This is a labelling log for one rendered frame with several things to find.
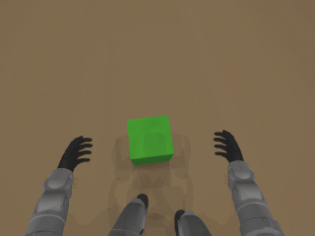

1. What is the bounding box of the carton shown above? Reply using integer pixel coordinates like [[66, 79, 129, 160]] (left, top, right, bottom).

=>
[[127, 115, 174, 165]]

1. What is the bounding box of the robot left forearm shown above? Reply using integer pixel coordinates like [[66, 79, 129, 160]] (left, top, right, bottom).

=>
[[25, 168, 74, 236]]

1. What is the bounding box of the left robot thigh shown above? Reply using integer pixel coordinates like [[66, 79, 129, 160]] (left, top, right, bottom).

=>
[[108, 202, 148, 236]]

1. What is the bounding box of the left robot foot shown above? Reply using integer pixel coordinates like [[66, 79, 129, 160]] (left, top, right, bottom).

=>
[[137, 194, 149, 235]]

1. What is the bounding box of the robot left hand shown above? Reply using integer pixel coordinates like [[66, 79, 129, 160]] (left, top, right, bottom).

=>
[[57, 136, 93, 173]]

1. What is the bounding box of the robot right forearm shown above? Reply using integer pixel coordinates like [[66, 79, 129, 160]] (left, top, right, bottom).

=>
[[227, 160, 284, 236]]

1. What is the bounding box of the robot right hand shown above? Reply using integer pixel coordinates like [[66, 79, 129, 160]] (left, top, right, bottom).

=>
[[214, 130, 244, 163]]

